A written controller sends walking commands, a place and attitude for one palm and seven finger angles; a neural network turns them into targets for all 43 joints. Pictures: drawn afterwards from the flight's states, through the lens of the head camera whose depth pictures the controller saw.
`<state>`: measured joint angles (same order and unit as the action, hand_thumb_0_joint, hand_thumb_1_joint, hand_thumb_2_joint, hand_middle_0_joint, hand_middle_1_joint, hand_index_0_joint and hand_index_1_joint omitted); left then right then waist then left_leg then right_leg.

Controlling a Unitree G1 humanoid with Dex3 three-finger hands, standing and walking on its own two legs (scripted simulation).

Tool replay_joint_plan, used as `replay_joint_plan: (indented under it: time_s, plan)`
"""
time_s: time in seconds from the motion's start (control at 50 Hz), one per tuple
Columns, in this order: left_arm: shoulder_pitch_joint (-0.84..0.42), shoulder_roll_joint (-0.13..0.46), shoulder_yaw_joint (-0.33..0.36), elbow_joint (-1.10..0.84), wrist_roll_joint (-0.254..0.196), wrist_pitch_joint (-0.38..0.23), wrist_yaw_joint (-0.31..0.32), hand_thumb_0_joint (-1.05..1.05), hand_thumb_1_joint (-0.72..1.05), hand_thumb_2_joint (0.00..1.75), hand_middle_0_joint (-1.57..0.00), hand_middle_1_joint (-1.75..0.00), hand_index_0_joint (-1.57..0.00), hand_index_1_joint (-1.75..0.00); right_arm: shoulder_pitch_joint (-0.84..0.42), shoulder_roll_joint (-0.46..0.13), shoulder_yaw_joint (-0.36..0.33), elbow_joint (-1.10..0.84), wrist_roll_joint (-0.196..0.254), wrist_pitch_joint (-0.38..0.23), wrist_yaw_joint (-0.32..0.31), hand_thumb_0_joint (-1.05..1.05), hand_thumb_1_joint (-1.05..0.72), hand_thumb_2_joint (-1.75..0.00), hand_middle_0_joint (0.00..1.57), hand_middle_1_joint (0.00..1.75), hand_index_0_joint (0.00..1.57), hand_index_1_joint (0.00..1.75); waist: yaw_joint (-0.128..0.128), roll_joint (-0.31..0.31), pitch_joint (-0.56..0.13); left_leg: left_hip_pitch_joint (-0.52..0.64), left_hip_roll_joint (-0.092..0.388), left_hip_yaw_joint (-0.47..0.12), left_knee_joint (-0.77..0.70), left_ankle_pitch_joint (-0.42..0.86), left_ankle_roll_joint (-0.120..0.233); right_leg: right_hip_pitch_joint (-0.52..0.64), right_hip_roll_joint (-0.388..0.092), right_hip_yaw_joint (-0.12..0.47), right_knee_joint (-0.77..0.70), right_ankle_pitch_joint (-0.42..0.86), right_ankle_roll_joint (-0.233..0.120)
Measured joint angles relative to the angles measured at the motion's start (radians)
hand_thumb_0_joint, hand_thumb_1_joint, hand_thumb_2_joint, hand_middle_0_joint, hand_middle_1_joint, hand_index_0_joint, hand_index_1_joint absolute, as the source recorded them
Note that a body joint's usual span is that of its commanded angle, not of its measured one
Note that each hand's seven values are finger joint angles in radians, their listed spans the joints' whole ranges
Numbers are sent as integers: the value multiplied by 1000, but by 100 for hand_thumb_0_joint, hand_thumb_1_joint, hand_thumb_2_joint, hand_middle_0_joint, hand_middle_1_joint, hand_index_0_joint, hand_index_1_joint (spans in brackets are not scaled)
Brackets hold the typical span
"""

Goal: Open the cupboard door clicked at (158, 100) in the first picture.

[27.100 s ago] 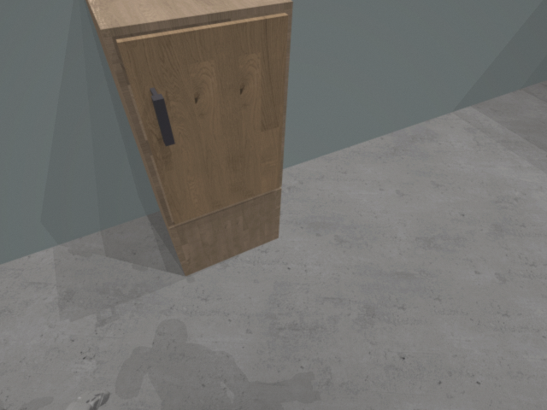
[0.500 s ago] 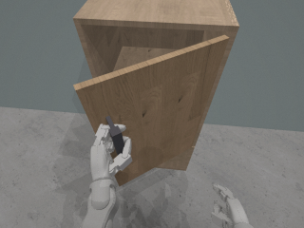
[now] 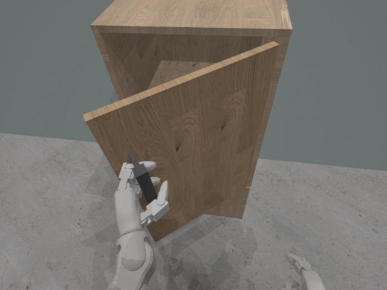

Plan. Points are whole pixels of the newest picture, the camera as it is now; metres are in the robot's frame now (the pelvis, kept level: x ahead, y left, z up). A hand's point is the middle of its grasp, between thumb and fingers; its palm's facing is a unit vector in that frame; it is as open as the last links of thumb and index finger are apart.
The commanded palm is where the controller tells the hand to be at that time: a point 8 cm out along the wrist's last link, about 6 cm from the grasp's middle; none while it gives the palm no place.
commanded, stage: open thumb and fingers to let go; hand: left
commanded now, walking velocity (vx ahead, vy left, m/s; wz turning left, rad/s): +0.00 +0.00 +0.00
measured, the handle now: (142, 179) +0.33 +0.12 +0.06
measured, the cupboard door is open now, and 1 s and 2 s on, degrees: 40 42 42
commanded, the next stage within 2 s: slide the hand sideways off the handle in 0.58 s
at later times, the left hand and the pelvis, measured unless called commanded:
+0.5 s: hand (153, 200) +0.28 +0.09 +0.06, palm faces +0.26 -0.97 +0.01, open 14.8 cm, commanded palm +0.24 +0.14 +0.06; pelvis -0.02 +0.03 +0.00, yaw -1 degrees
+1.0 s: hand (146, 220) +0.24 +0.10 +0.07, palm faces -0.24 -0.97 +0.04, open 16.4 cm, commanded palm +0.23 +0.15 +0.06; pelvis -0.02 +0.06 +0.00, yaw -1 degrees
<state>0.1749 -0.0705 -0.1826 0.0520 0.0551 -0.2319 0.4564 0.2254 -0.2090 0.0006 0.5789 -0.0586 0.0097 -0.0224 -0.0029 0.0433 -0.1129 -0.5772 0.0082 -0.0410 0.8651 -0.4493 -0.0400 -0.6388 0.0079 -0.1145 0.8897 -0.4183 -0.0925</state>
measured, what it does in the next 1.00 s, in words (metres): shifts its weight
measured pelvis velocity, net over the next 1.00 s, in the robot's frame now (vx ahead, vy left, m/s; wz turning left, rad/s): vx -0.02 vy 0.06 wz -0.02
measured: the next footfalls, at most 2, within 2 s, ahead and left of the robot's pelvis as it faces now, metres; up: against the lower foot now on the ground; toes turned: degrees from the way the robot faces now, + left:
none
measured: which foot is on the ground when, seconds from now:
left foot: down 0.00-1.00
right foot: down 0.00-1.00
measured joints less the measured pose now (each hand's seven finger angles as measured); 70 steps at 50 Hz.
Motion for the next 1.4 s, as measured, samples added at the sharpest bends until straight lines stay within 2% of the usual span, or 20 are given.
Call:
replay_joint_plan:
  time_s: [0.16, 0.24, 0.32, 0.44, 0.6, 0.7, 0.72, 0.74, 0.8, 0.86, 0.9, 0.92, 0.98, 1.08, 1.16, 1.28, 1.4]
  plan:
    - [-30, 10, 17, 44, -35, -23, -26, 1, 7, 55, -33, -124, -33, -127, -1, -4, -4, 3, 6, -25, -6, 1, -91, -90, 20, 30, 20, 30, -9, -1, 7, 2, 0, 4, -6, 14, 4, 3, 1, 4, -12, 20, 2]
    - [-48, 8, 19, 69, -29, -29, -12, 1, -17, 44, -32, -122, -32, -124, -8, 1, -2, -1, 7, -35, -3, 1, -91, -90, 20, 30, 20, 30, -7, -1, 7, -3, -2, 7, 0, 16, 6, 1, -1, 8, -13, 27, 8]
    - [-66, 4, 11, 86, -21, -36, 3, 1, -34, 37, -30, -117, -30, -118, -16, 7, 2, -5, 6, -44, 2, 1, -91, -90, 20, 30, 20, 30, -4, -3, 7, -12, -6, 11, 13, 14, 11, -5, -5, 12, -7, 30, 17]
    - [-92, -9, -18, 103, -1, -38, 19, 0, -45, 32, -27, -98, -27, -98, -20, 20, 12, -14, 4, -50, 10, 1, -91, -90, 20, 30, 20, 30, 0, -6, 6, -25, -14, 18, 36, 5, 27, -13, -13, 19, 3, 30, 33]
    - [-108, -21, -82, 103, 38, -10, 58, -1, -49, 31, -23, -64, -22, -64, -18, 36, 24, -23, 0, -42, 23, 1, -91, -90, 20, 30, 20, 30, 3, -9, 3, -39, -23, 33, 61, -7, 46, -26, -22, 34, 19, 27, 52]
    - [-114, -19, -93, 99, 38, 8, 67, -1, -50, 30, -29, -56, -28, -57, -18, 40, 29, -23, 3, -27, 25, 1, -91, -90, 20, 30, 20, 30, 4, -8, 4, -37, -24, 38, 66, -10, 54, -21, -23, 39, 16, 29, 59]
    - [-112, -14, -92, 97, 48, 7, 51, -1, -50, 30, -29, -55, -27, -55, -18, 39, 32, -21, 3, -29, 26, 1, -91, -90, 20, 30, 20, 30, 3, -10, 7, -37, -26, 38, 66, -10, 56, -21, -25, 40, 17, 29, 61]
    - [-106, 0, -86, 90, 52, 0, 3, -1, -50, 30, -29, -53, -26, -54, -14, 36, 34, -24, 7, -32, 27, 1, -91, -90, 20, 30, 20, 30, 3, -12, 8, -39, -29, 38, 68, -9, 58, -23, -27, 39, 20, 29, 62]
    - [-97, 93, -77, 71, 41, -27, -201, -1, -50, 30, -25, -46, -18, -47, 8, 23, 35, -39, 19, -40, 20, 1, -91, -90, 20, 30, 20, 30, 13, -14, 11, -43, -35, 37, 75, -10, 63, -26, -34, 39, 28, 26, 65]
    - [-86, 171, -79, 46, -34, -32, -391, -1, -50, 30, -22, -40, -12, -41, 25, 2, 37, -52, 45, -53, 10, 1, -91, -90, 20, 30, 20, 30, 13, 0, 20, -32, -37, 34, 78, -13, 68, -9, -35, 36, 23, 26, 70]
    - [-71, 179, -80, 26, -98, -15, -465, -1, -50, 30, -20, -37, -11, -38, 29, -9, 39, -61, 62, -66, 2, 1, -91, -90, 20, 30, 20, 30, 8, 9, 28, -18, -37, 36, 73, -13, 72, 6, -35, 38, 12, 30, 75]
    - [-61, 172, -78, 17, -122, -6, -481, -1, -50, 30, -19, -36, -11, -37, 30, -13, 41, -65, 68, -73, -1, 1, -91, -90, 20, 30, 20, 30, 6, 11, 31, -11, -37, 38, 68, -12, 73, 12, -35, 40, 7, 32, 78]
    - [-33, 136, -71, -9, -148, 16, -475, -1, -50, 30, -17, -33, -11, -34, 32, -14, 43, -81, 74, -91, -3, 1, -91, -90, 20, 30, 20, 30, 0, 1, 34, -3, -40, 47, 55, -7, 77, 15, -38, 50, 0, 37, 82]
    - [8, 111, -79, -60, -83, 17, -413, -1, -50, 30, -15, -31, -14, -32, 29, -3, 41, -115, 61, -100, 17, 1, -91, -90, 20, 30, 20, 30, -3, -23, 28, -26, -41, 57, 69, -14, 78, -15, -38, 60, 22, 28, 83]
    - [54, 131, -72, -102, -56, 14, -405, -1, -50, 30, -15, -30, -15, -31, 26, 6, 42, -132, 54, -88, 27, 1, -91, -90, 20, 30, 20, 30, -2, -27, 24, -44, -36, 59, 89, -29, 76, -34, -34, 61, 41, 16, 80]
    - [136, 180, -44, -178, -82, 16, -445, -1, -50, 30, -16, -31, -16, -31, 29, 8, 48, -140, 59, -80, 22, 1, -91, -90, 20, 30, 20, 30, 1, -14, 18, -48, -28, 51, 103, -47, 70, -35, -26, 54, 50, 0, 76]
    - [209, 197, -3, -235, -118, 9, -489, -1, -50, 30, -17, -31, -18, -32, 36, 4, 50, -144, 62, -90, 12, 1, -91, -90, 20, 30, 20, 30, 3, -8, 12, -50, -23, 45, 107, -57, 64, -38, -21, 48, 55, -12, 70]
